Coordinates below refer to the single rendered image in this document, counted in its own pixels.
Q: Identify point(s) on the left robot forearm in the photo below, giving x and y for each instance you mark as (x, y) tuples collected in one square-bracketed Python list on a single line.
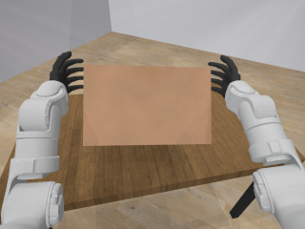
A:
[(38, 130)]

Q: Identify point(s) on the robot right hand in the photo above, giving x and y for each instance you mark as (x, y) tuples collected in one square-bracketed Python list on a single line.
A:
[(230, 74)]

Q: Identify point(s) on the right robot forearm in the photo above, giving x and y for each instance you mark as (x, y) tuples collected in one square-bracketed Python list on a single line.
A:
[(262, 126)]

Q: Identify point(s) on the robot right upper arm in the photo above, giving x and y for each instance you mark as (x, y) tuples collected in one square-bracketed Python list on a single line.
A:
[(280, 190)]

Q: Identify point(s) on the carton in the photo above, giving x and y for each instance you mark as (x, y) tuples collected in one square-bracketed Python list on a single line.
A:
[(146, 105)]

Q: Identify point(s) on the table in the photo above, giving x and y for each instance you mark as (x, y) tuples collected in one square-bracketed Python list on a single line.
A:
[(94, 175)]

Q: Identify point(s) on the robot left hand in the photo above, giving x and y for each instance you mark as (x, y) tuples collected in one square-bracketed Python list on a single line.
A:
[(60, 71)]

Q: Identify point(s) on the robot left upper arm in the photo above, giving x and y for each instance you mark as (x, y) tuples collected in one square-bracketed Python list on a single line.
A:
[(34, 205)]

